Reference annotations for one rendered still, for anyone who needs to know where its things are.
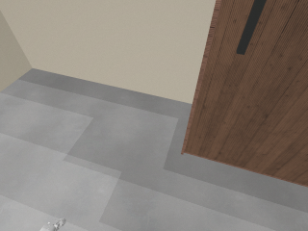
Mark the robot left hand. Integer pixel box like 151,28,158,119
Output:
39,218,66,231

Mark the wardrobe door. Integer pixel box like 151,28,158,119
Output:
185,0,308,186

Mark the handle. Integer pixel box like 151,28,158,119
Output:
236,0,267,55

